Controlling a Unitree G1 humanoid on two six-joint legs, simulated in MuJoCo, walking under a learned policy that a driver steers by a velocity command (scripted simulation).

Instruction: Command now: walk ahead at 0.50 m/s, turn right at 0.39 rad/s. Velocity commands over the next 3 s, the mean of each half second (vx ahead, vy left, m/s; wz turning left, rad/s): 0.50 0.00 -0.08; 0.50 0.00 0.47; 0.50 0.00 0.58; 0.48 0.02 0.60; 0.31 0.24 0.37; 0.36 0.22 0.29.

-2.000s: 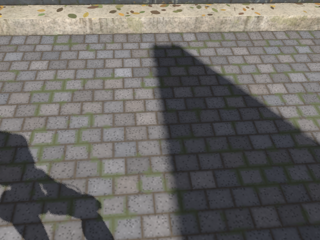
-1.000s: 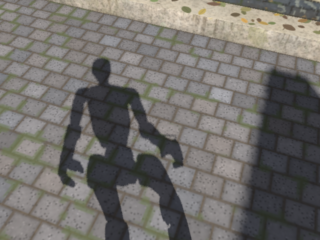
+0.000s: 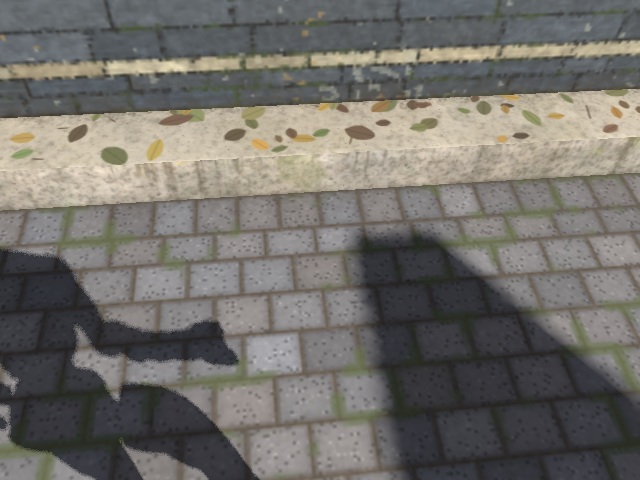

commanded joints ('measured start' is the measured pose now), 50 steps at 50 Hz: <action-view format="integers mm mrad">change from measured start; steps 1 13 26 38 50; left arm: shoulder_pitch -23 -339 -126 -38 -160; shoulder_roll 68 20 49 138 124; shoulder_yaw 23 -12 15 51 21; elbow -85 -180 -81 35 -75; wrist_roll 1 3 30 24 -21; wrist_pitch -16 -49 -74 -72 -115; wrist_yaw -7 -45 -37 -4 -20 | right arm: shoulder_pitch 71 213 184 -92 211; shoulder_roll -97 -198 -129 -58 -223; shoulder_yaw -24 -37 -25 -7 -75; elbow -16 101 75 -45 -58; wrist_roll -6 32 39 30 24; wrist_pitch -9 20 56 70 50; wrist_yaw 3 -1 -14 29 22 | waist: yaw -35 -115 -21 44 -124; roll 142 116 -94 10 109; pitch -13 33 -25 86 -190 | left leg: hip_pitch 209 267 -314 -392 536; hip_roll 268 267 178 160 333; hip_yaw -307 -103 -102 -34 -604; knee -258 -291 696 257 -175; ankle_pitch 29 236 -122 207 -81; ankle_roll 149 158 -34 -25 312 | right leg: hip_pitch -246 -182 283 394 -417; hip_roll -107 -100 -301 -317 -90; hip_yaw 22 -99 84 -243 -29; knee -1 -535 -965 -1014 196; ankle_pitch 83 385 241 484 -53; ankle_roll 12 21 -167 -150 8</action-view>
